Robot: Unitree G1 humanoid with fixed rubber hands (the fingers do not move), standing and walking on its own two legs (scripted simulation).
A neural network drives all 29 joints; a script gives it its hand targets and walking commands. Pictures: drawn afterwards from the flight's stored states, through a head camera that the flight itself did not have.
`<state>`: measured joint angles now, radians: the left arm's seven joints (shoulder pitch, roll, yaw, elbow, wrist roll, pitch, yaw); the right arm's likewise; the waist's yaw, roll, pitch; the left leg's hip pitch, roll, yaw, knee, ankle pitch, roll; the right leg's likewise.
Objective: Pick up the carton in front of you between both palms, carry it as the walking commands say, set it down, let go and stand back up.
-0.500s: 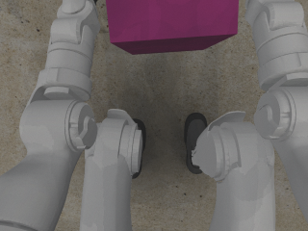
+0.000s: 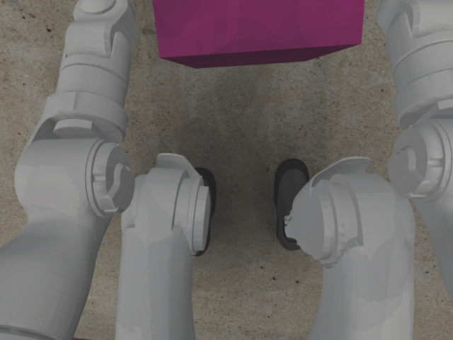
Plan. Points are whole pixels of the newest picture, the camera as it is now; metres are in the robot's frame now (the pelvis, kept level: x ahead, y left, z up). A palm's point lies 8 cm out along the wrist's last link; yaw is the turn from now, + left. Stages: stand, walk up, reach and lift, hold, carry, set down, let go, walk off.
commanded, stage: set down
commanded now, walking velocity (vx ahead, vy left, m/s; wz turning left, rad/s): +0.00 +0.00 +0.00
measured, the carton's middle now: out of the picture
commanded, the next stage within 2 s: let go in 1.20 s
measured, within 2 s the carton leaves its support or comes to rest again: neither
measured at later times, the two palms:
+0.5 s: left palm out of the picture +0.56 +0.17 -0.04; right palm out of the picture +0.57 -0.20 -0.04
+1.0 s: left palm out of the picture +0.56 +0.18 +0.11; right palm out of the picture +0.57 -0.21 +0.10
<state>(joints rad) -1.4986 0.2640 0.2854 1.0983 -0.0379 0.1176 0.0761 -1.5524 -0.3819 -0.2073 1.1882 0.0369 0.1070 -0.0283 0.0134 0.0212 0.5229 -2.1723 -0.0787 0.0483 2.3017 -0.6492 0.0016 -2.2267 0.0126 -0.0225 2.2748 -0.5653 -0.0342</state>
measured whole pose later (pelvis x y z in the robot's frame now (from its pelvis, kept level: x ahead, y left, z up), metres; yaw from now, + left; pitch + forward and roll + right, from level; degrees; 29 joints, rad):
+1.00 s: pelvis +0.02 +0.00 +0.20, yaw -1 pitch +46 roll +1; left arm -1.19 0.26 0.25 0.82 -0.11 0.22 0.10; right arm -1.28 -0.38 -0.24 0.95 0.04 0.22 -0.01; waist 0.04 0.00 0.00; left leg -1.86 -0.07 -0.01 1.56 -0.50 0.00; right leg -1.90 0.04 0.00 1.54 -0.43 -0.02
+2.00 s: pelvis +0.12 +0.00 +0.41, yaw -2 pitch +13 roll +0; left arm 0.06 0.19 0.07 0.51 -0.01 -0.01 -0.05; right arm 0.04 -0.20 -0.09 0.52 -0.01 0.00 0.04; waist 0.02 0.02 0.00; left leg -0.50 -0.05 -0.05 0.57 -0.30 0.02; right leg -0.53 0.04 0.03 0.55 -0.25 -0.02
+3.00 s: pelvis +0.14 +0.00 +0.42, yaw -2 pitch -1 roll +0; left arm 0.18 0.33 0.05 0.76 0.03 0.01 0.01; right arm 0.21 -0.34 -0.05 0.71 -0.03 0.02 -0.01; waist 0.00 0.00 0.01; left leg -0.16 -0.04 -0.06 0.51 -0.34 0.02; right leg -0.20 0.05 0.02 0.51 -0.30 -0.03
